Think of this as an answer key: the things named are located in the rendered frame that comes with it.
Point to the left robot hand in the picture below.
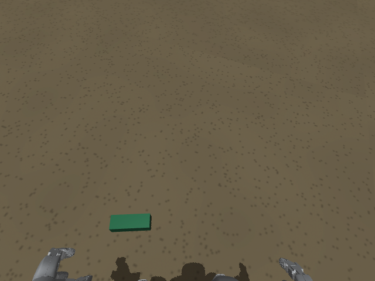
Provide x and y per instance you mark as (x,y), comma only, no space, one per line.
(50,264)

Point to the right robot hand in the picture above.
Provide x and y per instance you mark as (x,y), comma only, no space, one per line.
(295,271)

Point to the carton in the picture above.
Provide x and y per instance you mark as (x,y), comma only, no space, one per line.
(130,222)

